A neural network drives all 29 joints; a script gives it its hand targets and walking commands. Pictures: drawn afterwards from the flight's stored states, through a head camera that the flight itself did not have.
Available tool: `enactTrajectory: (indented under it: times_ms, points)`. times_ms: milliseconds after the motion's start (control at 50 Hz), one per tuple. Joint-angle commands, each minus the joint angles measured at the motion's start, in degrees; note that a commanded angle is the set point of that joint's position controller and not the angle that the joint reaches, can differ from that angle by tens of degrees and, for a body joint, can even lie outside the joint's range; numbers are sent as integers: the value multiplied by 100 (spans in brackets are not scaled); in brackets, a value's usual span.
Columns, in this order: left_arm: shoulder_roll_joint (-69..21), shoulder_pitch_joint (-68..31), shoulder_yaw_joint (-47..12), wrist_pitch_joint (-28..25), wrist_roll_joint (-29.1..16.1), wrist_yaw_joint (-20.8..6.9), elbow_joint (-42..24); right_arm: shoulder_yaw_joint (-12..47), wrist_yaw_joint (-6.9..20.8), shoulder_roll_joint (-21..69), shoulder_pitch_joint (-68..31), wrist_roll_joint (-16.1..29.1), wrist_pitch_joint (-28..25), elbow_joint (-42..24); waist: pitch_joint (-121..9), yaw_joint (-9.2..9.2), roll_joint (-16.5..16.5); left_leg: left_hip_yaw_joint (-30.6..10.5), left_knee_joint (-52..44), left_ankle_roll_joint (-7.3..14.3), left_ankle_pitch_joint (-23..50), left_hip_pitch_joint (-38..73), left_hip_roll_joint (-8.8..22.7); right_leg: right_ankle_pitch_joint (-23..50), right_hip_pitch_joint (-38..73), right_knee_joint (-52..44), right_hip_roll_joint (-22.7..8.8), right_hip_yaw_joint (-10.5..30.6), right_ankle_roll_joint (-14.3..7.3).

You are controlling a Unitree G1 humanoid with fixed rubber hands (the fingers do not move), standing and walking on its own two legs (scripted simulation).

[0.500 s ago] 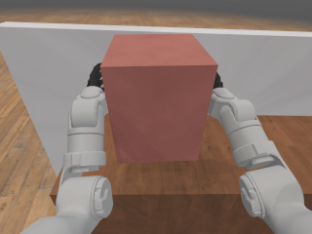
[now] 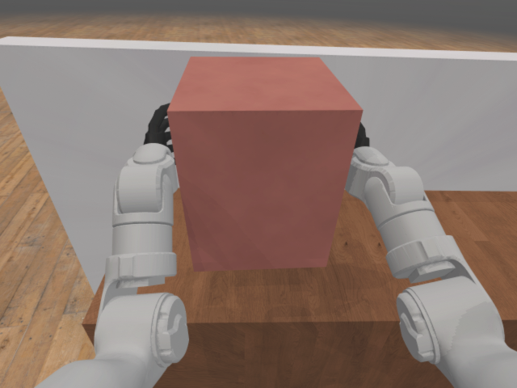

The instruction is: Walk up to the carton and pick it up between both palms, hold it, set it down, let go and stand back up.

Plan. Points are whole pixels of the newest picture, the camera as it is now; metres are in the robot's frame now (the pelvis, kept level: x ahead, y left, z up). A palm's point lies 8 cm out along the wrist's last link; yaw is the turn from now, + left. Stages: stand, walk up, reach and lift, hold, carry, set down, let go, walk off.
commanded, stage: hold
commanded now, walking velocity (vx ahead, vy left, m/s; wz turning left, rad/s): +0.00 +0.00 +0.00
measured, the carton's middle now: (258, 161) +0.37 +0.01 +0.24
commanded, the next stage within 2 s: set down in 1.86 s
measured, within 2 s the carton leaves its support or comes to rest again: neither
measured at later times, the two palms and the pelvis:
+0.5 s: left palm (158, 154) +0.36 +0.16 +0.25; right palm (355, 158) +0.36 -0.13 +0.25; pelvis +0.00 +0.00 +0.00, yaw +0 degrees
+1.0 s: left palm (158, 154) +0.37 +0.16 +0.25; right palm (354, 156) +0.37 -0.13 +0.25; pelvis +0.00 +0.00 +0.00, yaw +0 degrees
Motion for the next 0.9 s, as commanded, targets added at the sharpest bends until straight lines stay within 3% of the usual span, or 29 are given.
enactTrajectory:
  times_ms: [0, 120, 320, 540, 560, 620, 740, 880]
  points:
    - [-3640, -5076, -2924, -574, -1181, -857, -1005, 1452, 775, 3957, -5638, 839, -279, -2365, -2545, -72, 469, 31, -38, -189, 1666, 1792, -435, 1199, -398, -282, 395, -15, 306]
    - [-3576, -5057, -2829, -586, -1104, -863, -920, 1469, 791, 3990, -5689, 854, -295, -2318, -2553, -19, 452, 45, -24, -159, 1638, 1768, -430, 1184, -403, -264, 406, -26, 303]
    - [-3641, -5140, -2931, -591, -1181, -840, -940, 1373, 793, 3982, -5704, 828, -324, -2340, -2506, -109, 570, 41, -7, -174, 1624, 1772, -440, 1130, -520, -263, 393, -37, 298]
    - [-3653, -5126, -2841, -607, -1169, -812, -822, 1419, 778, 4006, -5837, 874, -298, -2385, -2728, -79, 475, 29, -5, -132, 1567, 1772, -433, 1150, -412, -283, 398, -7, 316]
    - [-3636, -5114, -2858, -612, -1202, -814, -849, 1513, 779, 4022, -5877, 925, -298, -2401, -2721, 2, 446, 15, 16, -138, 1608, 1758, -423, 1193, -385, -269, 409, 9, 305]
    - [-3602, -5089, -2706, -598, -1098, -837, -562, 1339, 789, 3975, -5793, 802, -273, -2139, -2404, -31, 406, 40, -48, -125, 1362, 1679, -422, 885, -529, -338, 388, -8, 296]
    - [-3606, -5117, -2836, -631, -1211, -819, -908, 1431, 766, 3973, -5764, 921, -293, -2385, -2729, -56, 449, -4, 46, -151, 1751, 1806, -445, 1350, -368, -271, 415, -11, 332]
    - [-3614, -4989, -2838, -551, -1116, -864, -919, 1510, 747, 3964, -5657, 956, -247, -2362, -2572, -75, 474, 30, 0, -173, 1763, 1800, -437, 1378, -309, -259, 398, -9, 343]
